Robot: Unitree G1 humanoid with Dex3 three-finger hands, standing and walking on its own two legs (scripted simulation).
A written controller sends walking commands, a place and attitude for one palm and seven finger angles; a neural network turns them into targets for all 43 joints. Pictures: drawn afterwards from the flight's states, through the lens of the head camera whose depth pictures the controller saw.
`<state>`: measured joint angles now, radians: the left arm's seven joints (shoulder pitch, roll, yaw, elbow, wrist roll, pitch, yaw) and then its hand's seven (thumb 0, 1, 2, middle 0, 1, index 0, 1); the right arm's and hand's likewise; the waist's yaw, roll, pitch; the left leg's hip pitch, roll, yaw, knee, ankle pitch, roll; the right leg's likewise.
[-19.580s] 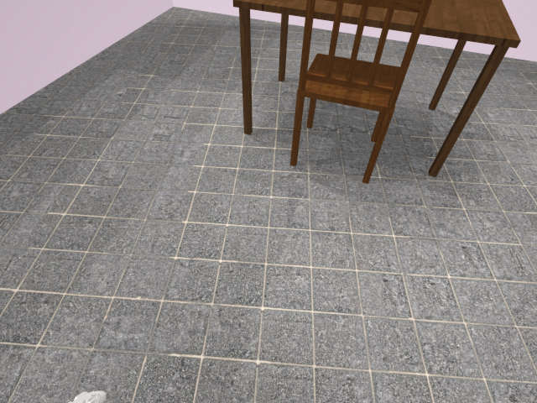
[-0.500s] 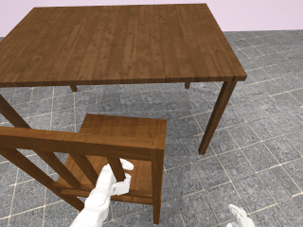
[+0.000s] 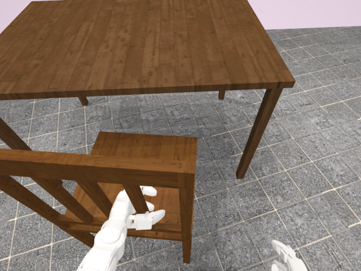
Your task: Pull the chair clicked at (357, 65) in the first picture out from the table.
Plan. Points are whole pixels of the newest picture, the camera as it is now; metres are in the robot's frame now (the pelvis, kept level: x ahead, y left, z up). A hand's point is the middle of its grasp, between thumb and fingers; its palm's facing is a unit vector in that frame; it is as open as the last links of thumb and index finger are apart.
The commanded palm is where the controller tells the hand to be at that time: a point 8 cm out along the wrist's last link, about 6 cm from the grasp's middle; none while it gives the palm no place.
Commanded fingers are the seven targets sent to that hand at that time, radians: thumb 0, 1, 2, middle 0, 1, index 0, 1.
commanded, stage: open the thumb and straighten the fingers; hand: left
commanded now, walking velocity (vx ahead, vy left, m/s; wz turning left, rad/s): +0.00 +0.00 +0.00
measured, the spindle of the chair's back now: (104, 204) +0.29 +0.20 -0.05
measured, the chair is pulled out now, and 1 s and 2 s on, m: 0.22 0.22 0.22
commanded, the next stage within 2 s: draw the fingers out of the gap in 0.50 s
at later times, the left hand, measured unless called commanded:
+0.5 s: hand (144, 211) +0.27 +0.10 -0.05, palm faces -0.11 -0.98 -0.13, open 17.0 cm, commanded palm +0.26 +0.15 -0.03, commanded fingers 0.00 -0.55 0.20 0.00 0.00 0.00 0.00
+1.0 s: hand (136, 249) +0.19 +0.11 -0.06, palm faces -0.08 -0.99 -0.13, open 17.5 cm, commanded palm +0.18 +0.15 -0.04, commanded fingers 0.00 -0.55 0.20 0.00 0.00 0.00 0.00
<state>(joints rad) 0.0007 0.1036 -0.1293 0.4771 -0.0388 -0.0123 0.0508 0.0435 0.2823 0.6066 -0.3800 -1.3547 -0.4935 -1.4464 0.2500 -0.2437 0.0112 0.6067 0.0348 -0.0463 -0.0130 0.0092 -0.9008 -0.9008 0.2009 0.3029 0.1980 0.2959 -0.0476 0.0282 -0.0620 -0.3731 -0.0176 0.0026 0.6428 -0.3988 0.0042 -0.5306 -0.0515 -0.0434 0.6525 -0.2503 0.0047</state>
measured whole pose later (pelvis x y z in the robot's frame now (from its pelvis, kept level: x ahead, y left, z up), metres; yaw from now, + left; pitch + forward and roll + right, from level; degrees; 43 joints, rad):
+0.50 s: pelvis +0.01 +0.00 -0.02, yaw +1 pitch +11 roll +1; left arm 0.06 0.12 -0.12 0.24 -0.04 0.21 0.03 -0.01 -0.53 0.21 -0.07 -0.20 -0.07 -0.21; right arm 0.26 -0.26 0.03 0.53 0.03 -0.10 -0.05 0.01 -0.90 -0.90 0.20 0.30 0.20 0.30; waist -0.04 0.06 -0.11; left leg -0.52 -0.02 -0.02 0.81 -0.49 0.00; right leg -0.67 -0.06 -0.06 0.82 -0.34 0.00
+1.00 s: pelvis +0.01 +0.00 -0.03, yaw +3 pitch +12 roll -1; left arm 0.47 0.15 -0.20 -0.15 0.00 0.21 0.04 -0.02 -0.53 0.20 0.00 0.00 0.00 0.00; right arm 0.27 -0.25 0.04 0.44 0.02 -0.15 -0.08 0.01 -0.90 -0.90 0.20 0.30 0.20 0.30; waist -0.03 0.05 -0.14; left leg -0.58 -0.02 -0.05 0.93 -0.55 0.01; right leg -0.71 -0.07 -0.09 0.90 -0.40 0.01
